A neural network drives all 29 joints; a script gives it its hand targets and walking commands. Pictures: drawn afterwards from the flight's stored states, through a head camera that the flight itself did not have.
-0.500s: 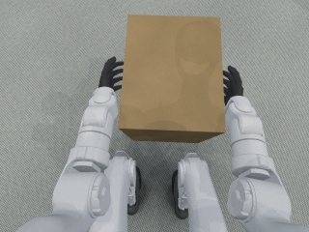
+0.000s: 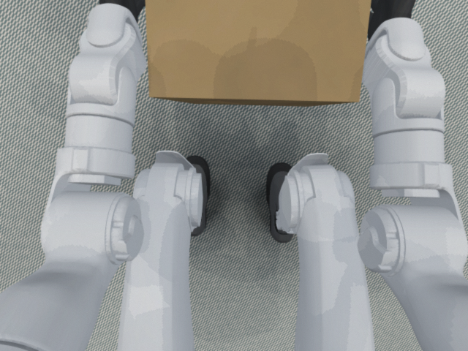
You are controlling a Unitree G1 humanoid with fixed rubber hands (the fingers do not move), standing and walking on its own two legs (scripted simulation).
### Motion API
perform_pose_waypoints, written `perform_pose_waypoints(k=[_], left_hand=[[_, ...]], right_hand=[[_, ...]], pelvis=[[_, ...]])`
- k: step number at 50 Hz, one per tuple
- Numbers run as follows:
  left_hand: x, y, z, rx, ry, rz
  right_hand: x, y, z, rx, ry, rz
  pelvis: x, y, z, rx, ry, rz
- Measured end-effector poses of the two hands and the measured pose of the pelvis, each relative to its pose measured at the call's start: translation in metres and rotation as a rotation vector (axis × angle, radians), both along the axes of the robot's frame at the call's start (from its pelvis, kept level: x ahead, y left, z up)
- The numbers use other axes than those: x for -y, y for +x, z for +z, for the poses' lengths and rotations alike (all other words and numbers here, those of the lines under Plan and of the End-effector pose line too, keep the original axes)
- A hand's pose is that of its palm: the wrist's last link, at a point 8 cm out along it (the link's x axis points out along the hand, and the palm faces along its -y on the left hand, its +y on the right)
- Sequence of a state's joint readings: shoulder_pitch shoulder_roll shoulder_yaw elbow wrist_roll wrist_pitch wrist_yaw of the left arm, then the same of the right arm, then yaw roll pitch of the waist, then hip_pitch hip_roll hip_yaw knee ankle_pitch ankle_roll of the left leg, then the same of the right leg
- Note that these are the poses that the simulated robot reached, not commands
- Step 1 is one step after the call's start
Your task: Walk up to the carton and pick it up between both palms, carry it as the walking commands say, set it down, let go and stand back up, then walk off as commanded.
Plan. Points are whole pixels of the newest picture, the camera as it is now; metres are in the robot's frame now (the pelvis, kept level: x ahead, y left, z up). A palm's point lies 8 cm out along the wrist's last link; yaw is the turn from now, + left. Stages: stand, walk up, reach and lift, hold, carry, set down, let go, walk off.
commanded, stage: set down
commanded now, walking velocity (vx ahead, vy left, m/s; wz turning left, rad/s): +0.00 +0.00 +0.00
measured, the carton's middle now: (254, 0) +0.56 -0.01 -0.23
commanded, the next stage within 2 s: none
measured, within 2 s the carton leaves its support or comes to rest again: rests again in 0.88 s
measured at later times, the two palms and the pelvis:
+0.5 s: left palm out of the picture +0.57 +0.16 -0.20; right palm (368, 2) +0.55 -0.16 -0.20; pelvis +0.00 +0.01 -0.06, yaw +0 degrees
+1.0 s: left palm out of the picture +0.58 +0.15 -0.23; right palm (363, 3) +0.56 -0.17 -0.24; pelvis +0.01 +0.01 -0.09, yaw -1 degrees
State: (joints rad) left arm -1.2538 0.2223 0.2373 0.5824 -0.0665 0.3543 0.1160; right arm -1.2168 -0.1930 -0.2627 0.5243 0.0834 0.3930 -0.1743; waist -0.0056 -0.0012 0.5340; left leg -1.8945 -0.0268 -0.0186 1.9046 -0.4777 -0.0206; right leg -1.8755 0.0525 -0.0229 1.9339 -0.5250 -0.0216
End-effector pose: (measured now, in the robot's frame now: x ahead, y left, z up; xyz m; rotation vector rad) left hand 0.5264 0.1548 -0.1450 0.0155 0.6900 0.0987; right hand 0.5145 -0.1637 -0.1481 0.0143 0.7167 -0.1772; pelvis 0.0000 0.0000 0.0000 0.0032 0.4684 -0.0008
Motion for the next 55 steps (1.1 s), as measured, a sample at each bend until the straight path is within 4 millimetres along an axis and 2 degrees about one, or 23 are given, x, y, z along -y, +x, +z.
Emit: perform_pose_waypoints(k=[7,13,17,21,26,29,36,47,55], left_hand=[[0.002,0.009,0.006,-0.032,0.021,-0.020],[0.004,0.028,0.012,-0.008,0.027,-0.027],[0.004,0.036,-0.001,0.008,0.016,-0.017],[0.000,0.039,-0.027,0.003,0.009,-0.010],[-0.002,0.039,-0.063,-0.046,0.022,-0.033],[-0.003,0.042,-0.073,-0.077,0.039,-0.047],[-0.001,0.046,-0.079,-0.069,0.021,-0.031],[0.005,0.056,-0.087,-0.031,0.015,-0.031],[0.006,0.055,-0.087,-0.026,0.024,-0.033]], right_hand=[[0.001,-0.001,-0.002,-0.034,-0.015,0.005],[0.003,0.016,0.001,-0.011,-0.037,0.022],[0.003,0.028,-0.008,0.006,-0.035,0.023],[-0.001,0.035,-0.029,0.000,-0.046,0.035],[-0.002,0.034,-0.063,-0.049,-0.046,0.031],[-0.004,0.031,-0.079,-0.084,-0.063,0.052],[-0.002,0.035,-0.084,-0.074,-0.048,0.033],[0.004,0.047,-0.090,-0.047,-0.060,0.045],[0.005,0.046,-0.092,-0.041,-0.043,0.038]], pelvis=[[-0.002,-0.005,-0.014,0.042,0.001,0.005],[-0.007,-0.010,-0.022,0.047,-0.012,0.002],[-0.009,-0.010,-0.034,0.028,-0.013,-0.008],[-0.010,-0.007,-0.046,-0.002,-0.009,-0.006],[-0.012,0.002,-0.059,-0.036,-0.013,0.002],[-0.012,0.009,-0.063,-0.042,-0.012,0.005],[-0.015,0.015,-0.069,-0.032,-0.024,0.003],[-0.012,0.012,-0.091,-0.016,-0.011,-0.008],[-0.008,0.010,-0.096,-0.008,-0.004,-0.013]])
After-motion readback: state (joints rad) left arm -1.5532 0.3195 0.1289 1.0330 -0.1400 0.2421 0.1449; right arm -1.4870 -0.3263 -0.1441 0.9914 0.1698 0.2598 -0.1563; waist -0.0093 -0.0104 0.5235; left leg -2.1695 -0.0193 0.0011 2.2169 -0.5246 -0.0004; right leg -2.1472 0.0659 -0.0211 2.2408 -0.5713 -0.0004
